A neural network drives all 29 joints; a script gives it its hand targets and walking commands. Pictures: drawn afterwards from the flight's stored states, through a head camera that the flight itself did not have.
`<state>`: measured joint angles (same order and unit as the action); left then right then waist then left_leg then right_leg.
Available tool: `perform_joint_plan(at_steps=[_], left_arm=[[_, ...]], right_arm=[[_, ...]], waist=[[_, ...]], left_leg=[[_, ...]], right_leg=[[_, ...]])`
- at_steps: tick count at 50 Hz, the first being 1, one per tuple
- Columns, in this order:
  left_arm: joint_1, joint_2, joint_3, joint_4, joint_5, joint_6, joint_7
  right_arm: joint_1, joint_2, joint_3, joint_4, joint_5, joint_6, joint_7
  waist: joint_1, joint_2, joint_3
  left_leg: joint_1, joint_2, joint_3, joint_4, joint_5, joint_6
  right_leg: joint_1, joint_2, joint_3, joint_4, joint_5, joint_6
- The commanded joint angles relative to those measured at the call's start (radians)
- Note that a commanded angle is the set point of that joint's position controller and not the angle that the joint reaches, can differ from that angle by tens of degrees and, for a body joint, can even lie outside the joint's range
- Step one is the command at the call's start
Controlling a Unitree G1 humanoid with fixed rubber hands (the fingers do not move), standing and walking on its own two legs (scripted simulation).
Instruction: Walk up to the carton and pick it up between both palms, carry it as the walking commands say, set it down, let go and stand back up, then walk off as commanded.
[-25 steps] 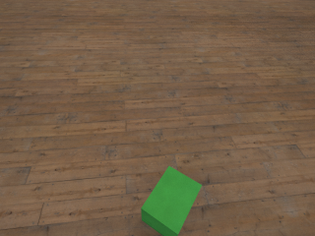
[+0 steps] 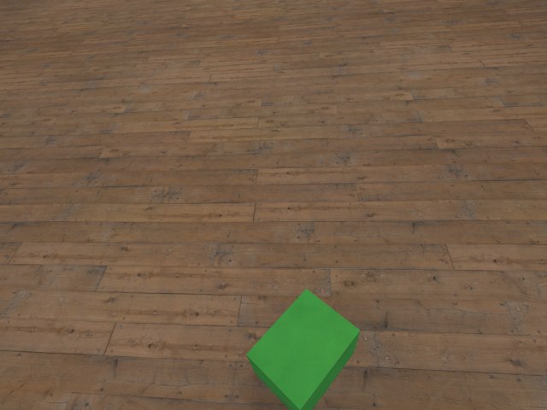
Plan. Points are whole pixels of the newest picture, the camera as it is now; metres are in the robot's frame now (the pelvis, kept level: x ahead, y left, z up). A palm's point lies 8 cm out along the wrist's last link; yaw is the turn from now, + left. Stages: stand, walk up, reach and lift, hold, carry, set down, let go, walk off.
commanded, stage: walk off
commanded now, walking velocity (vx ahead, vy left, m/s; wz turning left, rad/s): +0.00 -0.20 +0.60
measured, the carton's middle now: (304, 353) +0.41 -0.03 -0.66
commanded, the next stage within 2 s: stand in 1.18 s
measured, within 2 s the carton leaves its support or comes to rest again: neither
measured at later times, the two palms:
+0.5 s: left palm out of the picture +0.04 +0.18 -0.13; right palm (523, 378) +0.18 -0.34 -0.09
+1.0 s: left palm out of the picture +0.03 +0.01 -0.10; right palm (489, 267) +0.37 -0.39 -0.12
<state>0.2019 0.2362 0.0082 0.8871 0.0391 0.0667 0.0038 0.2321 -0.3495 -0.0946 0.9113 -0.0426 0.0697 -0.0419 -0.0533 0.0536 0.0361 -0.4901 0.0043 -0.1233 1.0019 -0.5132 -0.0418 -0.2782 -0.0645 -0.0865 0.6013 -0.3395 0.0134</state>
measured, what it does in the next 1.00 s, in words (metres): steps to the right, turning left: left foot, then right foot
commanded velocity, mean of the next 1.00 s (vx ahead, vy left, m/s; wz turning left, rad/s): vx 0.00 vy -0.20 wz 0.60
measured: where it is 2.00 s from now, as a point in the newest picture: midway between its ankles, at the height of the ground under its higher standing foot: outside the picture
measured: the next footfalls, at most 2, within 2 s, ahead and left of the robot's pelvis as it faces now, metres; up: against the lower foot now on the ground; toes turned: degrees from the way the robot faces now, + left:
left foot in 0.28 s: +0.04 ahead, +0.03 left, +0.00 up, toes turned +19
right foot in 0.70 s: +0.19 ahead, -0.30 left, +0.00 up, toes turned +20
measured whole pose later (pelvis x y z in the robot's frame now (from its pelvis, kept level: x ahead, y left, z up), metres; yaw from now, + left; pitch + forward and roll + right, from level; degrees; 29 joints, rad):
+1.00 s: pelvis +0.12 -0.24 +0.00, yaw +36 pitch +1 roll +0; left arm 0.25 0.22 0.01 0.78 0.04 0.06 0.01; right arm 0.15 -0.30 -0.09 0.82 -0.03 0.08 0.00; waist 0.02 0.05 0.06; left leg -0.52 0.01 0.06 1.10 -0.41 -0.04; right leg -0.22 -0.06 -0.27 0.53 -0.32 -0.05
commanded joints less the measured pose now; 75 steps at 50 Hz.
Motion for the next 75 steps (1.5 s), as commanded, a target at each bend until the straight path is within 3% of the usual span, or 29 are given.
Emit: perform_joint_plan(at_steps=[1,4,8,11,13,15,17,18,20,25,30,33,34,35,36,38,40,44,48,53,55,56,57,59,60,63,70,73,75], left_arm=[[-0.104,0.179,0.035,-0.103,-0.005,0.005,0.006],[-0.041,0.132,0.037,-0.115,-0.005,-0.019,0.027],[0.092,0.139,0.047,-0.036,-0.008,-0.025,0.035],[0.070,0.147,0.044,-0.033,0.007,-0.020,0.041],[0.029,0.126,0.056,-0.064,-0.011,-0.025,0.019],[0.083,0.116,0.049,-0.094,-0.010,-0.025,0.024],[-0.053,0.134,0.047,-0.116,0.009,-0.005,0.020],[-0.080,0.134,0.045,-0.116,0.007,0.005,0.012],[-0.017,0.086,0.038,-0.093,-0.005,0.013,-0.015],[-0.029,0.067,0.042,-0.117,-0.013,0.022,-0.028],[-0.076,0.091,0.038,-0.156,-0.021,0.014,-0.046],[0.039,0.090,0.038,-0.115,-0.030,0.009,-0.032],[0.162,0.160,0.062,-0.099,-0.029,0.005,-0.026],[0.237,0.197,0.075,-0.056,-0.018,-0.012,-0.021],[0.278,0.303,0.090,-0.069,-0.009,-0.031,-0.012],[0.094,0.307,0.087,-0.125,0.025,-0.024,0.005],[0.024,0.177,0.049,-0.155,0.000,-0.025,0.003],[-0.011,0.109,0.039,-0.177,0.001,-0.040,0.014],[0.053,0.110,0.031,-0.161,-0.006,-0.009,0.017],[0.091,0.111,0.054,-0.130,0.008,-0.030,0.017],[0.054,0.121,0.056,-0.147,-0.003,-0.027,0.006],[0.109,0.137,0.073,-0.154,-0.012,-0.027,0.015],[0.101,0.101,0.055,-0.201,-0.014,-0.030,0.001],[-0.056,0.103,0.057,-0.238,0.010,-0.004,-0.004],[-0.061,0.155,0.067,-0.243,-0.002,-0.009,-0.002],[0.110,0.132,0.067,-0.126,-0.015,-0.005,0.000],[-0.018,0.048,0.054,-0.159,-0.020,0.001,-0.020],[0.117,0.016,0.038,-0.110,-0.023,-0.011,-0.027],[0.206,0.081,0.049,-0.088,-0.002,-0.052,0.021]], right_arm=[[0.014,-0.120,-0.028,-0.050,0.004,-0.002,0.002],[-0.001,-0.077,-0.018,-0.073,0.002,-0.015,0.009],[-0.135,0.006,0.020,-0.121,0.008,-0.031,0.026],[-0.058,0.067,0.032,-0.127,0.019,-0.027,0.030],[0.074,-0.008,0.009,-0.092,0.010,-0.044,0.034],[0.201,-0.259,-0.053,-0.085,-0.012,-0.060,0.002],[0.147,-0.109,-0.021,-0.089,0.013,-0.035,0.000],[0.123,-0.087,-0.008,-0.086,0.015,-0.035,-0.004],[-0.038,-0.056,-0.003,-0.140,0.014,-0.032,0.000],[-0.038,-0.150,-0.030,-0.123,0.007,-0.053,0.006],[0.035,-0.134,-0.026,-0.107,0.013,-0.043,0.029],[-0.045,-0.150,-0.039,-0.152,0.001,-0.030,0.033],[-0.121,-0.202,-0.049,-0.182,0.001,-0.039,0.020],[-0.153,-0.108,-0.036,-0.188,0.001,-0.045,0.008],[-0.076,0.020,-0.001,-0.207,-0.003,-0.040,0.007],[0.006,0.041,-0.002,-0.161,0.015,-0.018,-0.009],[-0.081,-0.026,-0.011,-0.155,0.008,-0.020,0.006],[0.004,-0.076,-0.042,-0.126,0.001,-0.006,0.036],[-0.112,-0.036,-0.009,-0.170,0.012,-0.006,0.047],[-0.103,0.083,0.034,-0.187,0.028,-0.018,0.040],[-0.051,0.033,0.015,-0.181,0.015,-0.032,0.036],[0.043,-0.053,-0.009,-0.174,0.005,-0.043,0.025],[0.072,-0.228,-0.050,-0.175,-0.004,-0.045,0.013],[0.115,-0.172,-0.045,-0.149,0.015,-0.039,-0.020],[0.069,-0.099,-0.015,-0.165,0.005,-0.033,-0.014],[-0.092,-0.033,0.016,-0.192,0.007,-0.049,-0.006],[-0.014,-0.096,-0.006,-0.154,0.013,-0.044,0.024],[-0.095,-0.082,0.001,-0.166,0.024,-0.030,0.040],[0.007,0.032,0.019,-0.140,0.016,-0.036,0.034]], waist=[[-0.005,-0.266,0.055],[0.031,-0.129,-0.035],[0.106,-0.211,-0.040],[0.087,-0.255,-0.066],[-0.017,-0.123,-0.117],[-0.061,0.379,-0.168],[-0.060,0.110,-0.027],[-0.041,-0.026,-0.005],[0.038,0.050,-0.031],[0.053,0.110,-0.053],[-0.028,0.224,-0.038],[0.021,0.235,-0.084],[0.107,0.215,-0.134],[0.154,0.064,-0.141],[0.139,-0.394,-0.185],[0.093,-0.500,-0.127],[0.076,-0.235,-0.026],[0.022,-0.124,-0.101],[0.093,-0.258,0.008],[0.061,-0.223,-0.024],[0.020,-0.122,-0.113],[-0.019,-0.005,-0.172],[-0.033,0.357,-0.173],[-0.036,0.199,0.011],[-0.050,0.080,-0.070],[0.094,0.098,-0.073],[-0.018,0.211,-0.031],[0.073,0.130,-0.022],[0.070,-0.195,-0.109]], left_leg=[[-0.071,-0.021,0.066,0.293,0.033,0.023],[-0.165,-0.015,0.156,0.144,0.070,0.013],[-0.051,0.043,0.203,-0.076,0.005,0.029],[0.084,0.040,0.225,-0.268,0.031,0.057],[0.342,0.057,0.188,-0.536,0.259,0.086],[0.638,0.526,-0.472,-0.673,1.014,0.216],[0.469,0.486,-0.390,-0.651,0.889,0.326],[0.439,0.418,-0.225,-0.664,0.801,0.276],[0.408,0.291,-0.080,-0.676,0.701,0.210],[0.235,0.226,-0.021,-0.670,0.519,0.144],[0.168,0.222,-0.076,-0.594,0.494,0.146],[0.146,0.197,-0.077,-0.556,0.403,0.111],[0.054,0.192,-0.131,-0.494,0.345,0.063],[-0.056,0.077,-0.040,-0.317,0.202,0.028],[-0.162,-0.092,0.030,0.007,-0.224,-0.001],[-0.177,0.011,0.049,0.237,-0.146,-0.011],[-0.165,0.001,0.045,0.297,-0.021,0.009],[-0.137,-0.008,0.092,0.283,0.090,0.017],[-0.090,0.031,0.181,0.064,0.112,-0.011],[0.098,0.071,0.198,-0.261,-0.008,0.052],[0.283,0.034,0.230,-0.467,0.222,0.081],[0.472,0.159,0.048,-0.634,0.371,0.114],[0.644,0.495,-0.389,-0.681,0.789,0.215],[0.394,0.547,-0.413,-0.674,0.905,0.347],[0.441,0.430,-0.299,-0.633,0.871,0.332],[0.330,0.242,0.025,-0.659,0.704,0.165],[0.157,0.185,0.033,-0.697,0.212,0.135],[0.140,0.173,0.028,-0.635,0.188,0.119],[0.120,0.069,0.080,-0.380,0.148,0.040]], right_leg=[[-0.065,-0.134,0.062,-0.331,0.042,-0.057],[0.203,-0.178,0.096,-0.233,0.376,-0.137],[0.257,-0.237,0.047,-0.186,0.544,-0.187],[0.236,-0.236,0.011,-0.140,0.648,-0.198],[0.109,-0.154,-0.078,0.092,0.638,-0.126],[-0.368,0.041,-0.031,0.476,-0.297,0.014],[-0.401,-0.018,0.081,0.619,-0.213,0.027],[-0.386,-0.046,0.115,0.590,-0.128,0.034],[-0.343,-0.054,0.094,0.547,-0.034,0.066],[-0.209,-0.011,0.061,0.419,0.120,0.085],[-0.115,0.015,0.026,0.206,0.060,0.083],[0.031,0.041,0.009,0.006,0.033,0.087],[0.176,0.004,0.048,-0.119,0.147,0.051],[0.311,-0.062,0.095,-0.203,0.157,0.013],[0.335,-0.333,0.349,-0.290,0.333,-0.014],[0.179,-0.357,0.315,-0.296,0.377,-0.136],[0.051,-0.191,0.164,-0.284,0.411,-0.089],[0.194,-0.184,0.044,-0.203,0.550,-0.109],[0.099,-0.180,-0.004,-0.297,0.187,-0.168],[0.117,-0.269,-0.011,-0.197,0.450,-0.197],[0.113,-0.158,-0.154,0.038,0.512,-0.126],[-0.055,-0.126,-0.148,0.196,0.393,-0.070],[-0.398,0.019,-0.127,0.435,-0.259,-0.002],[-0.381,-0.071,0.126,0.619,-0.234,0.030],[-0.404,-0.018,0.088,0.612,-0.186,0.042],[-0.241,-0.053,0.050,0.428,-0.011,0.059],[-0.024,0.032,-0.050,0.155,0.061,0.074],[0.087,0.044,-0.052,-0.041,0.137,0.055],[0.247,-0.163,0.163,-0.293,0.232,0.047]])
